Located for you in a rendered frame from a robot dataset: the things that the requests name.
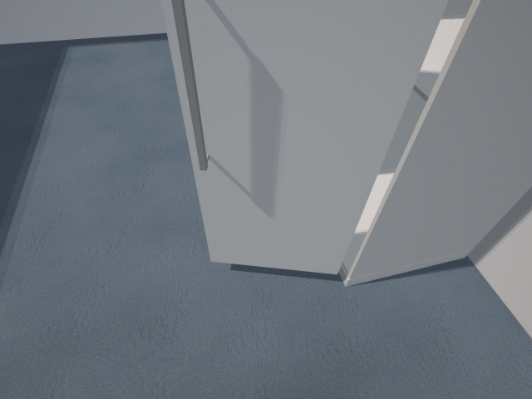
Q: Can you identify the fridge door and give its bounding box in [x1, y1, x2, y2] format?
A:
[160, 0, 449, 274]

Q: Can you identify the handle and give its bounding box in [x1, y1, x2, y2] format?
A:
[171, 0, 209, 170]

